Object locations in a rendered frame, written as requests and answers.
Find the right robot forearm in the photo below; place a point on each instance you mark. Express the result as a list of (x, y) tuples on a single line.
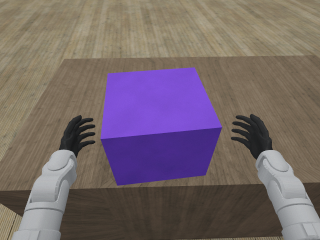
[(287, 193)]

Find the left robot hand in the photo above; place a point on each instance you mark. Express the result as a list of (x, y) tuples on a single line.
[(72, 138)]

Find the pedestal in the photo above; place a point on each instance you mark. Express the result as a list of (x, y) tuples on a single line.
[(230, 201)]

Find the right robot hand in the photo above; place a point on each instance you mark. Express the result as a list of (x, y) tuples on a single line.
[(258, 136)]

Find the left robot forearm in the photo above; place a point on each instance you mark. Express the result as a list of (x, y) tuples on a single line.
[(48, 198)]

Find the carton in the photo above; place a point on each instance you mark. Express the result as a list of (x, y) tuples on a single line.
[(158, 125)]

